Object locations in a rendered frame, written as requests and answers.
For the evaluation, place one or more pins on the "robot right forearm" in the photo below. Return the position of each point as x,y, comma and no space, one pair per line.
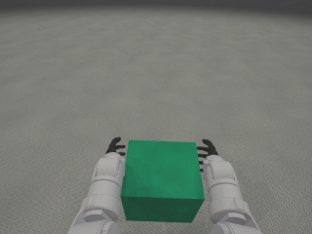
226,199

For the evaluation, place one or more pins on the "robot right hand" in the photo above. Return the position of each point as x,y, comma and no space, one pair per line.
210,149

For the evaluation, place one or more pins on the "robot left forearm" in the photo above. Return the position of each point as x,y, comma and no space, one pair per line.
102,201

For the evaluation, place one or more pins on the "carton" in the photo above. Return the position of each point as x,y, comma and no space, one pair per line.
162,181

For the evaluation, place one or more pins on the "robot left hand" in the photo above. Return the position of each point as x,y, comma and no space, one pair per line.
113,147

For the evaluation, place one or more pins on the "right robot upper arm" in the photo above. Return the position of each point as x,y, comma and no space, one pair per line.
225,227

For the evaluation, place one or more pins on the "left robot upper arm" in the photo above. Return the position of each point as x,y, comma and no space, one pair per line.
103,226

